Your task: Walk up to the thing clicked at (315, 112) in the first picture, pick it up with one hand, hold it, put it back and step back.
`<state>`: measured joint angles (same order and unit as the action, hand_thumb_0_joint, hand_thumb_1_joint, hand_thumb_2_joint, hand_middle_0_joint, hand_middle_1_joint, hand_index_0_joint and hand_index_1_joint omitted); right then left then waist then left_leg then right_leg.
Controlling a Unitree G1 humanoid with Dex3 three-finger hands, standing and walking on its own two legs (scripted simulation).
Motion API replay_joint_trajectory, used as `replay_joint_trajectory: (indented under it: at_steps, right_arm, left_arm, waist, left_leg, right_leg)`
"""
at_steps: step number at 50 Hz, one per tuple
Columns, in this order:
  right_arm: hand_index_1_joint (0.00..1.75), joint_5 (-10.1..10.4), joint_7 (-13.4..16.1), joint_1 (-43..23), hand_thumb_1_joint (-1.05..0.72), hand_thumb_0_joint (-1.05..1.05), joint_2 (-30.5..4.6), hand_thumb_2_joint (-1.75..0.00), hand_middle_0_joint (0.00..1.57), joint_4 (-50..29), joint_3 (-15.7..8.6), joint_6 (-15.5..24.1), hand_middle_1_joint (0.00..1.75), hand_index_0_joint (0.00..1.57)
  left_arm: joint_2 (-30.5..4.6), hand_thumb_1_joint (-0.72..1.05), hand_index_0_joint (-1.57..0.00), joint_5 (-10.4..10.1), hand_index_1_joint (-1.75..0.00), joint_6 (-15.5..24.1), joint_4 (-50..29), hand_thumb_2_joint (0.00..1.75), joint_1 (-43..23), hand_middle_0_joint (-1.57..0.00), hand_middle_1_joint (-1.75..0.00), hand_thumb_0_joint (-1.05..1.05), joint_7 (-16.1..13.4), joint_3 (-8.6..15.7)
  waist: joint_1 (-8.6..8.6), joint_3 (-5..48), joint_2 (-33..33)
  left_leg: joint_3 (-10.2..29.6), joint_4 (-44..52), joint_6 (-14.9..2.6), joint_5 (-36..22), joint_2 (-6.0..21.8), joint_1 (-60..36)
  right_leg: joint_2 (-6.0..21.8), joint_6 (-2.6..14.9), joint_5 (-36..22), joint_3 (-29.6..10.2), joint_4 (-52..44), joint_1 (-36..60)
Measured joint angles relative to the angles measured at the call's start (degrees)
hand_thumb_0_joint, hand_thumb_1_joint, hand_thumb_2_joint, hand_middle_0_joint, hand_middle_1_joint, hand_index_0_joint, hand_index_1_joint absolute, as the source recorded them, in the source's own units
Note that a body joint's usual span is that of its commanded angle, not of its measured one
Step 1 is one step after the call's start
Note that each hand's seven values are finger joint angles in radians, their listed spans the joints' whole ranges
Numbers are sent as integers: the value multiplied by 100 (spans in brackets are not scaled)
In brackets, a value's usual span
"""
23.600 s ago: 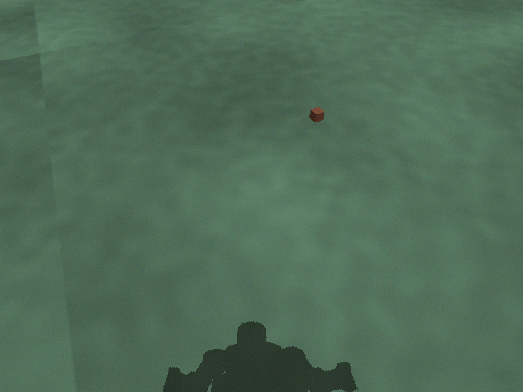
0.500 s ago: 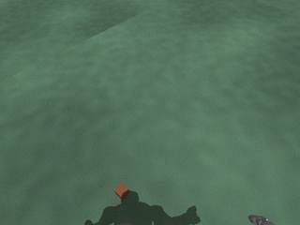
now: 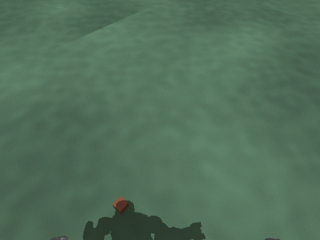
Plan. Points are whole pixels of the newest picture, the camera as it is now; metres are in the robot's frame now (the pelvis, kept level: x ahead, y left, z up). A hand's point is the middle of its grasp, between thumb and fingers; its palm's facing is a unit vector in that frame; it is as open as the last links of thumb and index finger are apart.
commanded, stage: walk up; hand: left
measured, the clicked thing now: (120, 205) +0.41 +0.22 -0.75
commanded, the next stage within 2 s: none
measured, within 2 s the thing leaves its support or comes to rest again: neither
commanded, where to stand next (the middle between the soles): +0.03 -0.02 m, yaw +2 degrees
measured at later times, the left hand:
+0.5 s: hand out of the picture +0.06 +0.26 -0.16, palm faces +0.01 -0.95 -0.32, open 7.4 cm
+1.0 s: hand out of the picture -0.04 +0.23 -0.15, palm faces +0.03 -0.90 -0.44, open 7.4 cm
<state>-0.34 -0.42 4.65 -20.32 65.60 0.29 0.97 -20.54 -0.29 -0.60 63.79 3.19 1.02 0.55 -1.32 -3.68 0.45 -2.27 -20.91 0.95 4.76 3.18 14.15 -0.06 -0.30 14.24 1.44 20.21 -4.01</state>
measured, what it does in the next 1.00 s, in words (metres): lifts its left foot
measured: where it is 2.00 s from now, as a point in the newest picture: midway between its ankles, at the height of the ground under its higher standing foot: outside the picture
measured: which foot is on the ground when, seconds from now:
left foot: down 0.00-0.82, up 0.84-1.00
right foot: down 0.00-1.00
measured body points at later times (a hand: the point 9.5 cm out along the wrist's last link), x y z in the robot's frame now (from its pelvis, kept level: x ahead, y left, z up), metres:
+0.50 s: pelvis +0.01 +0.01 +0.00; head +0.02 +0.01 +0.45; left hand +0.06 +0.31 -0.14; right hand +0.11 -0.29 -0.13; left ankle +0.07 +0.13 -0.74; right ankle -0.03 -0.12 -0.74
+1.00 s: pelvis -0.06 -0.04 -0.01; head -0.01 -0.08 +0.43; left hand -0.04 +0.27 -0.12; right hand +0.06 -0.35 -0.16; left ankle -0.06 +0.11 -0.68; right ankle -0.09 -0.14 -0.74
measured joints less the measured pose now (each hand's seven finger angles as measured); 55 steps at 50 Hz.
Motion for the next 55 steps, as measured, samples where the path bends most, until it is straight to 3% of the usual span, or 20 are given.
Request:
replay_joint_trajectory:
  at_steps: [16, 27, 33, 38, 40, 42, 44, 46, 50, 55]
  right_arm:
    - [30, 8, -8, -198, -90, 1, 98, -90, 20, 18, -6, -26, 30, 20]
    - [30, 6, -5, -238, -90, 1, 115, -90, 20, 39, -23, -59, 30, 20]
    - [30, 71, 12, -388, -90, 1, 41, -90, 20, -309, -169, -183, 30, 21]
    - [30, -54, 58, -446, -90, 1, -77, -90, 20, -707, -315, -359, 30, 21]
    - [30, -99, 82, -466, -90, 1, -176, -90, 20, -835, -366, -442, 30, 21]
    - [30, -71, 101, -535, -90, 1, -287, -90, 20, -921, -404, -499, 30, 21]
    - [30, -70, 127, -483, -90, 1, -333, -90, 20, -1008, -448, -525, 30, 20]
    - [30, -60, 103, -329, -91, 1, -302, -90, 20, -1067, -455, -531, 30, 20]
    - [30, -49, 3, 22, -91, 1, -300, -90, 20, -1093, -410, -504, 30, 20]
    - [30, -172, -110, 441, -91, 1, -252, -90, 20, -969, -344, -536, 30, 20]
  left_arm:
    - [-1, 91, -20, 23, -30, -16, 242, 89, 301, -20, -30, 0, -12, 25]
    - [48, 90, -20, 46, -30, 0, 221, 89, 350, -20, -30, 0, -20, 21]
    - [-109, 90, -20, 6, -30, -148, -231, 89, 202, -21, -30, 0, -67, 150]
    - [-256, 91, -20, 9, -30, -303, -619, 89, 222, -20, -30, 0, -28, 286]
    - [-249, 91, -20, 10, -30, -293, -736, 89, 364, -20, -30, 0, -12, 310]
    - [-184, 91, -20, 97, -30, -228, -768, 89, 519, -20, -30, 0, -38, 343]
    - [-63, 91, -20, 205, -30, -228, -754, 89, 642, -20, -30, 0, -50, 327]
    - [7, 91, -20, 260, -30, -199, -758, 89, 809, -20, -30, 0, -69, 309]
    - [120, 90, -20, 257, -30, -61, -785, 89, 980, -21, -30, 0, -151, 287]
    - [115, 90, -20, 204, -30, 225, -1159, 89, 1146, -21, -30, 0, -175, 312]
  waist:
    - [154, 29, -47]
    - [157, 73, -12]
    - [130, -288, 55]
    - [113, -458, -3]
    - [196, -436, -84]
    - [260, -486, -215]
    - [264, -561, -316]
    - [337, -495, -255]
    - [287, -348, -355]
    - [299, -227, -413]
  left_leg:
    - [41, 103, -37, -14, -79, -62]
    - [45, 151, -50, -20, -108, -91]
    - [63, -229, -69, -13, -111, 343]
    - [168, -542, -7, -96, -37, 834]
    - [154, -785, 62, -59, 28, 1064]
    - [288, -1321, 12, 445, 24, 1339]
    - [694, -2182, -45, 1617, -313, 1537]
    - [813, -3082, -70, 2101, -647, 1650]
    - [976, -3915, -61, 1854, -829, 1425]
    - [842, -3048, -67, 2019, -539, 679]
  right_leg:
    - [66, -51, -41, 57, -194, 132]
    - [92, -67, -53, 66, -256, 172]
    - [110, 14, 234, 65, 688, -514]
    - [-47, 219, 1363, -38, 2256, -1198]
    - [-16, 278, 1101, -40, 2030, -1097]
    - [-38, 182, 928, -71, 1772, -1019]
    - [-31, 212, 958, -18, 1879, -1028]
    - [64, 246, 883, -78, 1800, -1041]
    - [89, 254, 627, 69, 1358, -910]
    - [112, 259, 610, 407, 1178, -661]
